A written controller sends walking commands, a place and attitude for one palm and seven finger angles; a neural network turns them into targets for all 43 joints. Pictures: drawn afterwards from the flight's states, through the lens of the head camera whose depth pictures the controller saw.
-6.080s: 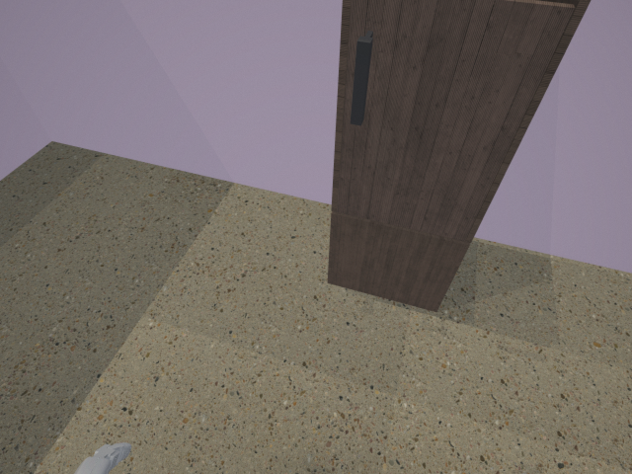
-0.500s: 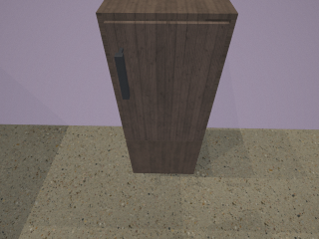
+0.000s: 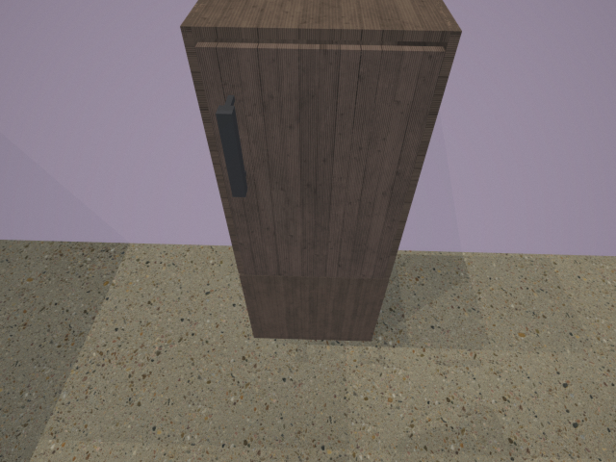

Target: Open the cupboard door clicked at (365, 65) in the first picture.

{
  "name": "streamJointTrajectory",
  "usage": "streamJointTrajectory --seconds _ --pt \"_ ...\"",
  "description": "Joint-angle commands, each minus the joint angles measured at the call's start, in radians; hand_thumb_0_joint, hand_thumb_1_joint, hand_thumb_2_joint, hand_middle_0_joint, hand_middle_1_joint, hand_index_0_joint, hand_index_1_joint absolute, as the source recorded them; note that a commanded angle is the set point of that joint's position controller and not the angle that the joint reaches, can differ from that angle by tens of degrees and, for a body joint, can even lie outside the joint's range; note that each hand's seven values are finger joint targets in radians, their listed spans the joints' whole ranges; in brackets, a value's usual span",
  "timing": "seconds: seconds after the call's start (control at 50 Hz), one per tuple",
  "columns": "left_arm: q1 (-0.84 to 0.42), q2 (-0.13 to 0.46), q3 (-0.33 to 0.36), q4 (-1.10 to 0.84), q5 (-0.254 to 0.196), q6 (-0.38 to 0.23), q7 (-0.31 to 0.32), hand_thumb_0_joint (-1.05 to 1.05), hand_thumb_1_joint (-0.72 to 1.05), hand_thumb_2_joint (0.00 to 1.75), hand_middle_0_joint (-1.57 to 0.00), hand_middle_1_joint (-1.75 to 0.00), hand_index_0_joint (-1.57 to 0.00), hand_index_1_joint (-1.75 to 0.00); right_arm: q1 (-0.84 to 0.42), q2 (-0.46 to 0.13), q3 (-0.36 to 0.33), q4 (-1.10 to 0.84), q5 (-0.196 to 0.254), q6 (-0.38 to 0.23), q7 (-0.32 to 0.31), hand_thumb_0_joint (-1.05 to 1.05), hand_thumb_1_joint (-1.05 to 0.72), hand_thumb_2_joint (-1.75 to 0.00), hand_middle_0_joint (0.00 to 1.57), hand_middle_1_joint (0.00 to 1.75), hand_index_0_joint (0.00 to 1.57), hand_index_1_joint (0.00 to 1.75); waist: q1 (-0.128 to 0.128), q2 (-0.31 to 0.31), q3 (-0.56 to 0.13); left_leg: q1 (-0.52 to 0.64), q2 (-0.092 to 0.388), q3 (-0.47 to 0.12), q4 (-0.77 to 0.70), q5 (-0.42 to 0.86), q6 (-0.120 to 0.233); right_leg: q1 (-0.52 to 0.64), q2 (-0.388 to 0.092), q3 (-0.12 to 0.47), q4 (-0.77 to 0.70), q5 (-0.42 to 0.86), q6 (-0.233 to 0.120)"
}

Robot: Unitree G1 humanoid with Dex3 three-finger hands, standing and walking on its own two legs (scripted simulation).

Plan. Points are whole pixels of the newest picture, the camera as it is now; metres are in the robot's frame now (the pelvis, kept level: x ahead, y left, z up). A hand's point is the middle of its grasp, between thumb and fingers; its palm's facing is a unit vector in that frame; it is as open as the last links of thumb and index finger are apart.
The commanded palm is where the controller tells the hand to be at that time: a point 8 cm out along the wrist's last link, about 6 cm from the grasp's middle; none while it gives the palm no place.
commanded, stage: look again from close up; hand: left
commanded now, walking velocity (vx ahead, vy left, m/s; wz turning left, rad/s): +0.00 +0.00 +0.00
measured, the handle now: (235, 148) +0.59 +0.17 +0.08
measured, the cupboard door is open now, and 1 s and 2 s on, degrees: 0 0 0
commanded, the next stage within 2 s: shuffle to correct the standing spot in 0.56 s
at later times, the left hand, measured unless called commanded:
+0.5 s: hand out of the picture +0.00 +0.26 -0.18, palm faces +0.05 -0.97 -0.23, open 7.4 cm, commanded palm none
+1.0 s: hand out of the picture -0.17 +0.25 -0.17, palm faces +0.07 -0.99 -0.14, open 7.4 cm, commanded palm none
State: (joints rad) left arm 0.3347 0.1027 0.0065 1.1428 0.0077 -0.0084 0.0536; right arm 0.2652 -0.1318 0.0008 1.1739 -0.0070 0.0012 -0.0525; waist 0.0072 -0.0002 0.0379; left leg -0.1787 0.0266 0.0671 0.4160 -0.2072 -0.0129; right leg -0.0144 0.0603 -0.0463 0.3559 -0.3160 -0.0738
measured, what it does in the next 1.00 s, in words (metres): shifts its weight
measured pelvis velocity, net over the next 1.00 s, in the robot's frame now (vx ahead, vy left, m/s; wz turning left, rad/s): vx -0.08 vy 0.09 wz -0.03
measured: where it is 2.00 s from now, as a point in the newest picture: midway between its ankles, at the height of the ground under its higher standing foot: outside the picture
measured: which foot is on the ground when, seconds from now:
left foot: down 0.00-1.00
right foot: down 0.00-1.00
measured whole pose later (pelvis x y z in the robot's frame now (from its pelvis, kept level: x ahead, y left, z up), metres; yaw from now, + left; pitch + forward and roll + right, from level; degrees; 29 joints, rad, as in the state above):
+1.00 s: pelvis -0.08 +0.09 +0.00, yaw -2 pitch -2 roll -2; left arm 0.51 0.13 0.04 1.08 0.03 0.07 0.01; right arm 0.30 -0.18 -0.05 1.09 -0.03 0.05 -0.04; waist 0.02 0.01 -0.02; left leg -0.29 -0.03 0.13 0.40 -0.14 0.07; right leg -0.13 0.03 -0.09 0.41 -0.33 -0.06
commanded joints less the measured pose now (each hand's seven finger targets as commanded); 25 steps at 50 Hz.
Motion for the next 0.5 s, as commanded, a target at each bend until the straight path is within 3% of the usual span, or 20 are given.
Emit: streamJointTrajectory --seconds 0.0,0.02,0.06,0.08,0.12,0.18,0.2,0.24,0.26,0.34,0.48 --pt "0.086 0.289 0.000 -0.100 0.025 -0.040 0.006 0.00 0.90 0.90 -0.20 -0.30 -0.20 -0.30 0.003 -0.183 -0.016 -0.160 0.002 -0.022 0.020 0.00 -0.90 -0.90 0.20 0.30 0.20 0.30 -0.030 -0.022 0.139 -0.002 0.031 -0.101 0.073 0.194 0.031 -0.188 -0.191 0.103 -0.039 0.633 0.091" --pt "0.039 0.232 0.033 -0.108 0.013 -0.047 0.009 0.00 0.90 0.90 -0.20 -0.30 -0.20 -0.30 0.007 -0.175 -0.041 -0.184 -0.012 -0.039 0.014 0.00 -0.90 -0.90 0.20 0.30 0.20 0.30 -0.029 0.075 0.025 -0.031 0.045 -0.081 0.106 0.165 0.049 -0.155 -0.224 0.142 0.043 0.604 0.055" --pt "0.062 0.216 0.032 -0.119 0.010 -0.050 0.009 0.00 0.90 0.90 -0.20 -0.30 -0.20 -0.30 0.023 -0.143 -0.039 -0.175 -0.012 -0.044 0.002 0.00 -0.90 -0.90 0.20 0.30 0.20 0.30 -0.015 0.033 -0.107 -0.050 0.033 -0.077 0.145 0.176 0.056 -0.042 -0.234 0.142 0.087 0.801 0.035" --pt "0.078 0.206 0.033 -0.123 0.009 -0.047 0.009 0.00 0.90 0.90 -0.20 -0.30 -0.20 -0.30 0.025 -0.132 -0.039 -0.187 -0.009 -0.038 0.003 0.00 -0.90 -0.90 0.20 0.30 0.20 0.30 -0.011 -0.033 -0.113 -0.079 0.024 -0.070 0.150 0.109 0.054 -0.021 -0.239 0.157 0.089 0.827 0.032" --pt "0.092 0.185 0.030 -0.130 0.011 -0.033 0.011 0.00 0.90 0.90 -0.20 -0.30 -0.20 -0.30 0.022 -0.116 -0.037 -0.204 -0.009 -0.022 0.009 0.00 -0.90 -0.90 0.20 0.30 0.20 0.30 -0.003 -0.194 -0.070 -0.150 0.006 -0.055 0.176 -0.013 0.057 -0.001 -0.242 0.146 0.098 0.890 0.047" --pt "0.066 0.203 0.034 -0.174 0.014 -0.021 0.011 0.00 0.90 0.90 -0.20 -0.30 -0.20 -0.30 -0.001 -0.141 -0.047 -0.226 -0.007 -0.012 0.010 0.00 -0.90 -0.90 0.20 0.30 0.20 0.30 -0.007 -0.133 -0.023 -0.143 0.011 -0.050 0.149 -0.011 0.063 -0.045 -0.232 0.140 0.103 0.804 0.022" --pt "0.048 0.201 0.031 -0.185 0.014 -0.018 0.010 0.00 0.90 0.90 -0.20 -0.30 -0.20 -0.30 0.014 -0.135 -0.043 -0.221 -0.009 -0.010 0.013 0.00 -0.90 -0.90 0.20 0.30 0.20 0.30 -0.019 -0.076 -0.024 -0.099 0.020 -0.049 0.119 0.065 0.067 -0.078 -0.220 0.123 0.107 0.723 0.018" --pt "0.029 0.209 0.028 -0.202 0.008 -0.011 0.006 0.00 0.90 0.90 -0.20 -0.30 -0.20 -0.30 0.008 -0.162 -0.046 -0.215 -0.011 -0.012 0.015 0.00 -0.90 -0.90 0.20 0.30 0.20 0.30 -0.018 0.010 0.004 -0.020 0.058 -0.083 0.091 0.226 0.076 -0.176 -0.172 0.102 0.099 0.475 0.019" --pt "0.028 0.214 0.026 -0.205 0.008 -0.009 0.004 0.00 0.90 0.90 -0.20 -0.30 -0.20 -0.30 0.000 -0.175 -0.047 -0.218 -0.012 -0.014 0.016 0.00 -0.90 -0.90 0.20 0.30 0.20 0.30 -0.012 0.021 0.010 -0.013 0.072 -0.103 0.085 0.269 0.084 -0.192 -0.156 0.095 0.090 0.380 0.025" --pt "0.017 0.220 0.020 -0.204 0.010 -0.003 -0.004 0.00 0.90 0.90 -0.20 -0.30 -0.20 -0.30 -0.035 -0.198 -0.044 -0.226 -0.013 -0.016 0.023 0.00 -0.90 -0.90 0.20 0.30 0.20 0.30 -0.003 0.013 0.041 -0.049 0.087 -0.138 0.024 0.138 0.088 -0.213 -0.146 0.098 0.036 0.141 0.030" --pt "0.001 0.231 0.016 -0.199 0.014 0.000 -0.016 0.00 0.90 0.90 -0.20 -0.30 -0.20 -0.30 -0.051 -0.223 -0.043 -0.231 -0.015 -0.020 0.032 0.00 -0.90 -0.90 0.20 0.30 0.20 0.30 -0.003 0.035 0.027 -0.086 0.096 -0.190 -0.099 -0.104 0.083 -0.197 -0.143 0.084 0.017 0.038 0.037"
